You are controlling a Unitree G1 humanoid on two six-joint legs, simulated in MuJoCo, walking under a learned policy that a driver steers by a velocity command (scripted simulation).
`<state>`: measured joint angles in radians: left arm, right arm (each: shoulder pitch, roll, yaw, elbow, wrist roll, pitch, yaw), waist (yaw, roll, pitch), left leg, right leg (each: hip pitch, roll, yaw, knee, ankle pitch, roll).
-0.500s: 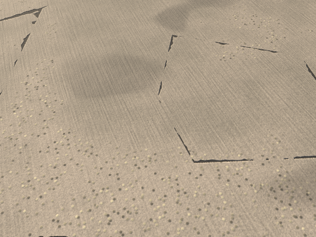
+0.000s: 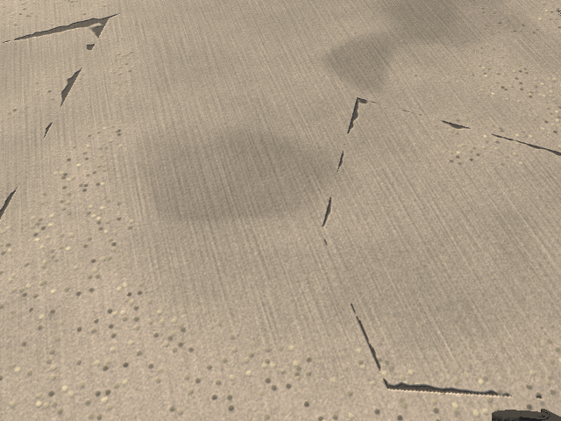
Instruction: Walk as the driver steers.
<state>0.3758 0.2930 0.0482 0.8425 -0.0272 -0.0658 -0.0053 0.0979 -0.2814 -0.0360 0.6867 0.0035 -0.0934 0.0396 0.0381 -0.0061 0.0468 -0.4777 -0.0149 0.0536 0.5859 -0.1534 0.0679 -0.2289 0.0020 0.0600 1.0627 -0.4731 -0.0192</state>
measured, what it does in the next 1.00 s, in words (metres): walks ahead: right foot, then left foot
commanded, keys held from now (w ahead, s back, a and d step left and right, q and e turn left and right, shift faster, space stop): w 0.70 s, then w+q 0.30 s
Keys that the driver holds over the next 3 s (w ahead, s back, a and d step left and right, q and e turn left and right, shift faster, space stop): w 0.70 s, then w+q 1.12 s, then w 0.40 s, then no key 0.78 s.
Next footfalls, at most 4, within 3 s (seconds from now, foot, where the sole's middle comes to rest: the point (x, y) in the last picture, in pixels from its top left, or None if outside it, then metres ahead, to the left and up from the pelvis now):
0.46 right None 0.43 -0.15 -0.76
1.00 left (257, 306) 0.72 0.11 -0.76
1.48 right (304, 209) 1.04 -0.01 -0.76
2.00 left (178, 181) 1.13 0.38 -0.76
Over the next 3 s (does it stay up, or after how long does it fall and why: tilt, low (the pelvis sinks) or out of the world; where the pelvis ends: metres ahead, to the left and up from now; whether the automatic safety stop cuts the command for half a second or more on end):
stays up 1.33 0.42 0.01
